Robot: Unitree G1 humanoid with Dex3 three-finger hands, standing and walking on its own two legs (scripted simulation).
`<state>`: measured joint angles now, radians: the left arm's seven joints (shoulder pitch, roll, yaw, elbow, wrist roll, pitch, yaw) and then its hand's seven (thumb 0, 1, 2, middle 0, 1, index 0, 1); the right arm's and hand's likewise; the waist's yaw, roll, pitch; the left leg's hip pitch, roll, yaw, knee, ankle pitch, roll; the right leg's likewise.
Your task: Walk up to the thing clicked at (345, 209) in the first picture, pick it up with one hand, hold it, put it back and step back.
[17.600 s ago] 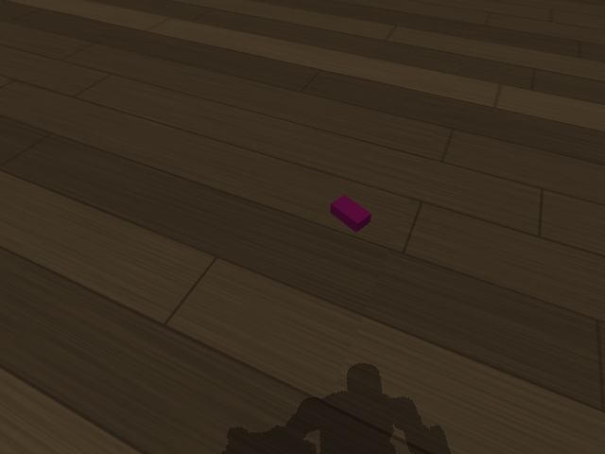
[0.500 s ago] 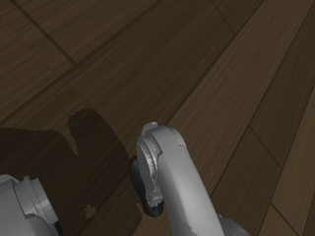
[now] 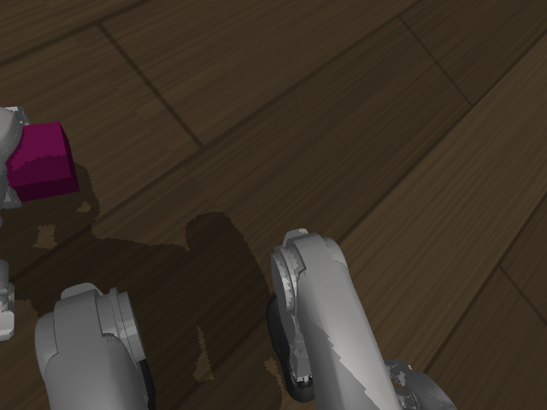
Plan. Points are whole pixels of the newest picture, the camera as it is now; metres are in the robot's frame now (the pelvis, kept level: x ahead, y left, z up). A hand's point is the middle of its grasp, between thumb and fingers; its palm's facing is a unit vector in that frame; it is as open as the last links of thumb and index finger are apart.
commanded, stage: lift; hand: left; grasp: from above
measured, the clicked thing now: (4, 167) +0.50 +0.28 -0.19
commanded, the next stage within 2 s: hold in 1.80 s
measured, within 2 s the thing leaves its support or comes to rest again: neither
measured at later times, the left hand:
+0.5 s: hand out of the picture +0.46 +0.29 -0.09, palm faces -0.48 -0.07 -0.87, open 11.6 cm
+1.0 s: hand out of the picture +0.37 +0.29 +0.11, palm faces -0.45 -0.12 -0.89, open 11.6 cm
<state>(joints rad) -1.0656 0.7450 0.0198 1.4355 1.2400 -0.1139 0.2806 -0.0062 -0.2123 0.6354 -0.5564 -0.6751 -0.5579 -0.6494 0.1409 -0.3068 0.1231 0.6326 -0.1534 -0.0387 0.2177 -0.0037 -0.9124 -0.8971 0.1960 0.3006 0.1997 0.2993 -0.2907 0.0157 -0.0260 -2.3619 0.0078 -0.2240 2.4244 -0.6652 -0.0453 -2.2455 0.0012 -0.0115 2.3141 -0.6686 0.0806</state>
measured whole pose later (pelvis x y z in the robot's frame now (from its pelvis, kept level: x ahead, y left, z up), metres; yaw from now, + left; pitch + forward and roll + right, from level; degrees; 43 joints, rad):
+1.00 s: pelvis +0.00 +0.00 +0.19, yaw +7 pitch +30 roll -5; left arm -0.52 0.53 -0.10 0.69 1.00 0.00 0.00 -0.01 -0.18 0.62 -0.52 -0.70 -0.52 -0.67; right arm 0.11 -0.25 -0.03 0.63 0.00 0.10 0.02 0.00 -0.90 -0.89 0.20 0.30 0.20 0.30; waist -0.08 0.06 -0.17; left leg -1.73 0.05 -0.09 1.81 -0.60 -0.03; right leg -1.66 -0.05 0.01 1.75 -0.60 0.08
